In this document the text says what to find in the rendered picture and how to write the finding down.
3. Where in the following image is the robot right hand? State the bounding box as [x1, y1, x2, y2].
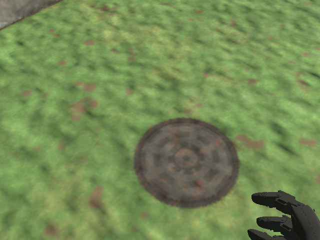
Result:
[247, 190, 320, 240]

